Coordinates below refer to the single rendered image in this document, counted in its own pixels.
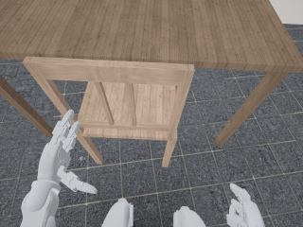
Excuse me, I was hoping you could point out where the left robot forearm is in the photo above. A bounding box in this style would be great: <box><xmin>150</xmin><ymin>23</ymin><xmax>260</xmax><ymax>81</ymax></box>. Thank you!
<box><xmin>20</xmin><ymin>180</ymin><xmax>62</xmax><ymax>227</ymax></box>

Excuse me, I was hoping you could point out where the robot thigh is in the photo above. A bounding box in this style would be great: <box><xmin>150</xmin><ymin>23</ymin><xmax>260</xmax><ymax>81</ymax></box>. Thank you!
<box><xmin>173</xmin><ymin>209</ymin><xmax>206</xmax><ymax>227</ymax></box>
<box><xmin>101</xmin><ymin>201</ymin><xmax>134</xmax><ymax>227</ymax></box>

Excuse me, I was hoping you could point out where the chair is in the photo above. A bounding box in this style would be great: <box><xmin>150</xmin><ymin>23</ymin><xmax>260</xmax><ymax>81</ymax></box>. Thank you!
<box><xmin>23</xmin><ymin>56</ymin><xmax>195</xmax><ymax>167</ymax></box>

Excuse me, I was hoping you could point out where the table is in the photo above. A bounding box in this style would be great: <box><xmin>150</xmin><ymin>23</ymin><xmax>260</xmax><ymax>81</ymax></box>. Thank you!
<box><xmin>0</xmin><ymin>0</ymin><xmax>303</xmax><ymax>146</ymax></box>

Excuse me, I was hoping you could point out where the right robot thigh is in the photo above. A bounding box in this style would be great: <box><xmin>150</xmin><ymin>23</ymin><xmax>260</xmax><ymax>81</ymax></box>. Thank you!
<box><xmin>173</xmin><ymin>209</ymin><xmax>206</xmax><ymax>227</ymax></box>

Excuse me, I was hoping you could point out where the left robot thigh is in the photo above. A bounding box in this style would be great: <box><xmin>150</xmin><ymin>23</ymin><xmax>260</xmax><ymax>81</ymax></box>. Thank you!
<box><xmin>101</xmin><ymin>201</ymin><xmax>134</xmax><ymax>227</ymax></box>

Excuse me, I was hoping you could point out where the robot left hand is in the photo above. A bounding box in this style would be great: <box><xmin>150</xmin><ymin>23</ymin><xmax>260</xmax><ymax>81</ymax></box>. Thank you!
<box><xmin>37</xmin><ymin>109</ymin><xmax>98</xmax><ymax>194</ymax></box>

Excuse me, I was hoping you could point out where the robot right hand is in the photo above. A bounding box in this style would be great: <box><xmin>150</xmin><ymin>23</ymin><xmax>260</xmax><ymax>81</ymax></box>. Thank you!
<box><xmin>226</xmin><ymin>183</ymin><xmax>265</xmax><ymax>227</ymax></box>

